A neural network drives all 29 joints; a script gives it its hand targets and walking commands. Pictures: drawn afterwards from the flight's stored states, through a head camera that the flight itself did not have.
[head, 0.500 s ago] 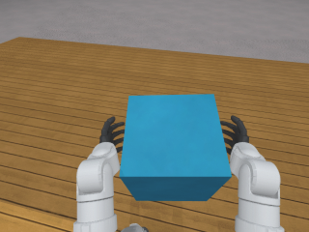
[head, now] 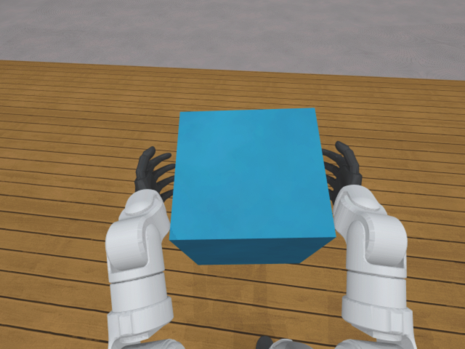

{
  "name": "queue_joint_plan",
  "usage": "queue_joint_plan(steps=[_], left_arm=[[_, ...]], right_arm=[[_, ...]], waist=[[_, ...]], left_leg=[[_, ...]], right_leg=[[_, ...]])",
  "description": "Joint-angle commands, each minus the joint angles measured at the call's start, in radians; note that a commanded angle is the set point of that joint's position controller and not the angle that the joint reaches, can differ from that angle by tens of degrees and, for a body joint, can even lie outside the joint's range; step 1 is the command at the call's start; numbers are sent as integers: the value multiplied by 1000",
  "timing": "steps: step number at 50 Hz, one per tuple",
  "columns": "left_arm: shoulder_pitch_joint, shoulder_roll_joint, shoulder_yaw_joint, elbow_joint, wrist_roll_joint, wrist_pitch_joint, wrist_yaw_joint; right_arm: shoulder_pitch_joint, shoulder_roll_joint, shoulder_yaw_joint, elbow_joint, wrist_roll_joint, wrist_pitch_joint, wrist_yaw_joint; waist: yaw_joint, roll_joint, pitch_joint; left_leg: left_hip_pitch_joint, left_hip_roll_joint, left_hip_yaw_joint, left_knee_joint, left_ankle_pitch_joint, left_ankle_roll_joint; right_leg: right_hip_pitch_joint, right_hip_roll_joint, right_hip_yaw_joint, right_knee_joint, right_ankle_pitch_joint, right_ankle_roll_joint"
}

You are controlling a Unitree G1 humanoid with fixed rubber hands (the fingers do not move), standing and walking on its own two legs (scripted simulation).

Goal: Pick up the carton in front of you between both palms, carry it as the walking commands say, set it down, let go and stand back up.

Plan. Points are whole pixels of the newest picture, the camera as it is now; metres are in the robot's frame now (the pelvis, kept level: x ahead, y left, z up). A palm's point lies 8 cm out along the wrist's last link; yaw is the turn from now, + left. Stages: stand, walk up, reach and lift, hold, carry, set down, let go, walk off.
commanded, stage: carry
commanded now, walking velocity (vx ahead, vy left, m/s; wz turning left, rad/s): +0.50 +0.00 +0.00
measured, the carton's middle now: (247, 197) +0.36 -0.01 +0.05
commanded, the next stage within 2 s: none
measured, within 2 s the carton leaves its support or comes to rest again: neither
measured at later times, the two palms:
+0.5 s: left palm (179, 96) +0.71 +0.14 +0.03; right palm (295, 90) +0.71 -0.17 +0.03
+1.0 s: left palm (207, 52) +1.04 +0.08 -0.03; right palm (295, 47) +1.05 -0.24 -0.03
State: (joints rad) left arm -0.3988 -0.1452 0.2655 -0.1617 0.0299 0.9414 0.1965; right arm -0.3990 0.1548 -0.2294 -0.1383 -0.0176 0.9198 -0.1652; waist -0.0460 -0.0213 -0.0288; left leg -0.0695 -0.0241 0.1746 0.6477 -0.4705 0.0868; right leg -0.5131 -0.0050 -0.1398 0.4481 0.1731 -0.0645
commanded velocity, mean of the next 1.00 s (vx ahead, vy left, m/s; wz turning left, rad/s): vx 0.50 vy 0.00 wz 0.00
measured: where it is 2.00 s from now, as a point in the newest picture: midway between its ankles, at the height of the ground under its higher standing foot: (249, 163)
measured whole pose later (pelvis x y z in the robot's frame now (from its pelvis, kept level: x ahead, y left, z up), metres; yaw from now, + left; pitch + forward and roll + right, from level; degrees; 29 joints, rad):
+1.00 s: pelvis +0.72 -0.08 -0.13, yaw -1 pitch +5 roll +1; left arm -0.41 -0.14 0.22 -0.03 0.04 0.91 0.23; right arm -0.39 0.09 -0.23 -0.04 -0.01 0.92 -0.22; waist 0.02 -0.02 -0.07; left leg -0.42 -0.03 0.00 1.32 -0.56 0.05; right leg -0.51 0.01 -0.13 0.67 -0.10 -0.10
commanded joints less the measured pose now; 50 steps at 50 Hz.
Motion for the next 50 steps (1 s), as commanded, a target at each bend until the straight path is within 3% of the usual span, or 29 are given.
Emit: queue_joint_plan(steps=[1,2,3,5,7,10,13,16,18,19,20,21,22,23,24,25,27,31,34,38,40,41,42,43,44,45,46,47,50], left_arm=[[-383,-547,-565,-11,-128,31,33],[-408,-554,-562,-16,-133,35,38],[-472,-625,-602,-49,-169,33,24],[-558,-732,-664,-51,-219,13,-9],[-632,-779,-705,-65,-254,-11,-33],[-616,-786,-699,-35,-230,-41,-34],[-560,-757,-693,-6,-212,-61,-26],[-502,-725,-684,14,-200,-65,-19],[-485,-707,-674,3,-188,-59,-9],[-477,-697,-666,6,-176,-51,-3],[-457,-679,-649,18,-164,-41,4],[-436,-664,-624,27,-151,-28,11],[-402,-644,-610,24,-140,-17,17],[-402,-642,-599,19,-128,-9,25],[-428,-664,-577,11,-124,-9,28],[-454,-689,-572,-27,-133,-19,21],[-490,-729,-571,2,-122,-44,8],[-503,-758,-592,24,-75,-79,-1],[-483,-733,-601,32,-76,-86,-6],[-471,-678,-614,20,-94,-76,-3],[-430,-639,-603,33,-95,-65,5],[-410,-617,-592,39,-93,-58,10],[-397,-591,-575,43,-89,-49,16],[-377,-552,-552,60,-83,-41,29],[-357,-535,-546,60,-93,-35,42],[-368,-545,-549,51,-113,-32,50],[-404,-580,-558,50,-124,-27,51],[-450,-641,-590,21,-160,-31,33],[-610,-768,-674,-16,-236,-55,-18]], right_arm=[[-421,550,547,-44,109,70,-47],[-447,548,528,-23,105,77,-53],[-422,590,514,-26,107,66,-56],[-476,650,508,-15,89,48,-43],[-496,692,502,16,77,28,-31],[-520,706,533,12,69,-5,-21],[-505,682,544,5,64,-27,-22],[-480,648,552,-17,65,-28,-24],[-453,633,548,-22,76,-14,-21],[-427,622,539,-14,79,-6,-20],[-400,601,531,-1,78,2,-22],[-374,575,529,19,79,6,-30],[-343,559,525,28,77,7,-41],[-332,569,534,40,84,8,-49],[-376,588,542,27,102,7,-50],[-452,653,581,-22,141,3,-36],[-557,757,647,-62,199,-16,4],[-596,784,690,-43,223,-45,33],[-541,732,659,-18,184,-56,21],[-466,681,627,-1,156,-51,2],[-435,652,604,18,134,-37,-17],[-418,631,593,30,120,-28,-28],[-405,610,578,41,109,-17,-37],[-406,598,560,51,103,-4,-45],[-383,581,545,46,105,6,-52],[-409,572,537,42,104,14,-59],[-411,575,516,53,99,15,-65],[-416,609,506,37,101,6,-63],[-527,691,508,26,98,-20,-41]], waist=[[129,-249,-533],[130,-157,-464],[125,-70,-443],[100,20,-367],[84,-36,-363],[108,-79,-350],[121,-89,-333],[150,-65,-326],[93,-63,-350],[41,-41,-382],[-6,31,-411],[-37,205,-453],[-65,277,-562],[-80,242,-614],[-63,155,-562],[-57,64,-513],[-29,-14,-428],[-13,93,-390],[-29,152,-361],[-44,133,-323],[-2,90,-344],[41,65,-365],[79,-27,-390],[117,-208,-426],[120,-290,-539],[122,-244,-548],[126,-123,-489],[129,-34,-461],[95,-9,-391]], left_leg=[[-726,-27,-201,849,-140,-23],[-767,-3,-212,816,-89,-12],[-765,13,-202,762,-44,-22],[-654,62,-182,578,28,-33],[-603,53,-147,455,76,-35],[-597,51,-114,292,276,-33],[-540,12,-44,30,517,-25],[-409,-38,34,-181,748,-15],[-229,-62,51,-282,779,-6],[-75,-26,12,-280,789,14],[128,90,-83,-217,936,56],[379,317,-319,-80,1382,176],[566,444,-587,-28,1333,287],[586,459,-712,-45,1029,318],[475,432,-744,-108,767,291],[394,382,-669,-150,641,268],[138,326,-518,-210,638,209],[69,285,-379,-200,733,195],[59,205,-231,-167,855,127],[40,136,-135,-70,713,62],[23,108,-96,125,744,25],[-44,95,-84,241,692,5],[-213,64,-94,392,479,-19],[-540,-32,-133,610,-21,-39],[-701,-36,-203,783,-195,-43],[-784,-5,-218,845,-178,-26],[-822,8,-218,802,-116,-30],[-805,32,-202,742,-72,-38],[-648,62,-177,529,29,-39]], right_leg=[[948,-386,611,143,465,-280],[844,-383,656,82,229,-265],[774,-351,576,15,56,-241],[562,-297,439,-2,110,-187],[492,-266,364,-25,141,-142],[515,-205,270,-20,266,-105],[548,-106,130,22,311,-56],[577,-62,82,123,258,-44],[538,-69,68,274,303,-31],[464,-69,61,407,237,-16],[283,-51,58,565,49,14],[-16,30,84,802,-552,54],[-265,86,144,1012,-818,62],[-367,54,192,1078,-806,33],[-391,19,225,1032,-791,-6],[-363,0,211,939,-738,5],[-230,-33,186,769,-635,27],[-196,-37,131,575,-456,23],[-115,-23,83,318,-224,24],[61,39,-18,40,51,6],[215,47,-40,-50,99,-22],[345,12,-13,-51,108,-30],[527,-106,103,6,294,-53],[788,-296,370,148,672,-159],[913,-403,588,179,543,-251],[897,-412,672,138,270,-277],[798,-392,687,66,34,-262],[727,-351,613,48,-57,-225],[459,-290,462,-6,-37,-177]])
